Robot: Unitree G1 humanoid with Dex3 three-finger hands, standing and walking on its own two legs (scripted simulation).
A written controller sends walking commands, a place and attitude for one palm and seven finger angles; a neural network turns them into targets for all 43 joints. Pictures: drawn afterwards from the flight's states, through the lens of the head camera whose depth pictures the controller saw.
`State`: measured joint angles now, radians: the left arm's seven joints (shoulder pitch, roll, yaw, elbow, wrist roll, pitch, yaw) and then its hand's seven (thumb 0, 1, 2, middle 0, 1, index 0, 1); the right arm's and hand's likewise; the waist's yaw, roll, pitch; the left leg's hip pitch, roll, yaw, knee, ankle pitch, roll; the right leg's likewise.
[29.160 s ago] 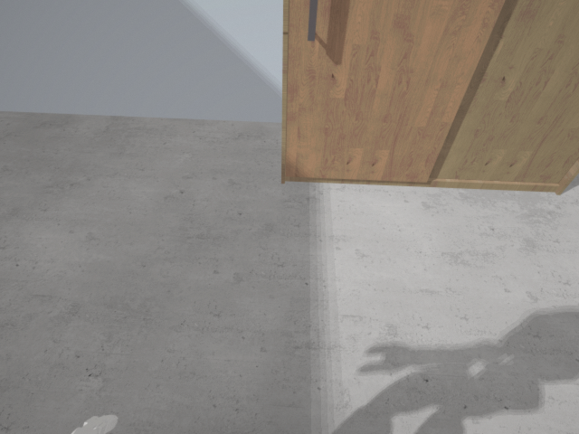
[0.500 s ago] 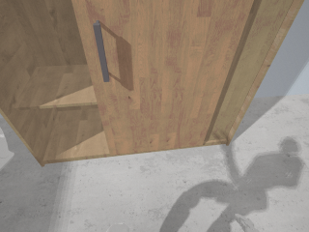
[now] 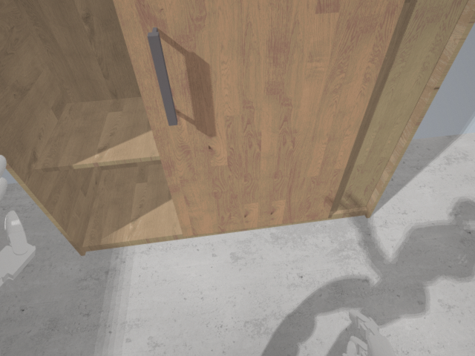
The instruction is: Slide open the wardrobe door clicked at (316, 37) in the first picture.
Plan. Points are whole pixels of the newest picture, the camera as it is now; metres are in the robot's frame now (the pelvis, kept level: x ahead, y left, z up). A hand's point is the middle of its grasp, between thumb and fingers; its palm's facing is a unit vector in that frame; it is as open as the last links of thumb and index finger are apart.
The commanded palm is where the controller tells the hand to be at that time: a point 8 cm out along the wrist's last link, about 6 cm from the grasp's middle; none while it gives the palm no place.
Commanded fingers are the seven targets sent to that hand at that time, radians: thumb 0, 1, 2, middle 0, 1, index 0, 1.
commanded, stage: stop stepping back and stand still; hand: left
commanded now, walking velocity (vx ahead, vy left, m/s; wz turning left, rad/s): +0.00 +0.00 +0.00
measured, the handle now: (164, 79) +0.75 +0.25 +0.10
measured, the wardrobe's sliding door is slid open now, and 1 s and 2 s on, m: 0.48 0.48 0.48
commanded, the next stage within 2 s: let the arm hang, fingers relaxed in 1.08 s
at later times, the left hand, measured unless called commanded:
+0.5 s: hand (31, 237) +0.23 +0.29 +0.16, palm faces +0.38 -0.80 -0.46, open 7.4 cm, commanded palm +0.17 +0.33 +0.18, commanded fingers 0.00 0.90 0.90 -0.20 -0.30 -0.20 -0.30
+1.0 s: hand (0, 264) +0.19 +0.31 +0.15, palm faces +0.42 -0.80 -0.42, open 7.4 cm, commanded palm +0.13 +0.35 +0.18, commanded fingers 0.00 0.90 0.90 -0.20 -0.30 -0.20 -0.30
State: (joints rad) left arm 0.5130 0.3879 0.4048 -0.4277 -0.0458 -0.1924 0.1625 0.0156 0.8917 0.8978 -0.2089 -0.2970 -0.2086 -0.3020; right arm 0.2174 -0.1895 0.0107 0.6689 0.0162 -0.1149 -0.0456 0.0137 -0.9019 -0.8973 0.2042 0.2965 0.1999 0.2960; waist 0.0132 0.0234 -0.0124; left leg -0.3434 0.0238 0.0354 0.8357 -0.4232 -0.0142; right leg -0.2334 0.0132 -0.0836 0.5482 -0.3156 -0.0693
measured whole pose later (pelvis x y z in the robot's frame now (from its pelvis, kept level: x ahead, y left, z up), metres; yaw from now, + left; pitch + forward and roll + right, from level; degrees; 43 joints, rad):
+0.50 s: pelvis +0.02 +0.03 +0.00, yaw -1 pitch +1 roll -1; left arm 0.56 0.41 0.38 -0.48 -0.05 -0.16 0.15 0.02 0.89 0.90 -0.21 -0.30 -0.21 -0.30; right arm 0.17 -0.19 0.02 0.58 0.02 -0.08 -0.07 0.01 -0.90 -0.90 0.20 0.30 0.20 0.30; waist 0.00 0.00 0.01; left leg -0.25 0.03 0.08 0.51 -0.27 0.02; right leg -0.18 0.01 -0.06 0.45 -0.28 -0.01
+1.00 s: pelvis -0.01 +0.05 +0.01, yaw +0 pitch +0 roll -2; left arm 0.53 0.38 0.36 -0.43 -0.04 -0.16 0.17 0.02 0.89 0.90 -0.21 -0.30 -0.21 -0.30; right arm 0.22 -0.20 0.02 0.62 0.00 -0.09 -0.08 0.01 -0.90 -0.90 0.20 0.30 0.20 0.30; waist 0.01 0.01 0.00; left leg -0.27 0.02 0.07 0.47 -0.20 0.04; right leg -0.19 0.00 -0.07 0.40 -0.21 0.00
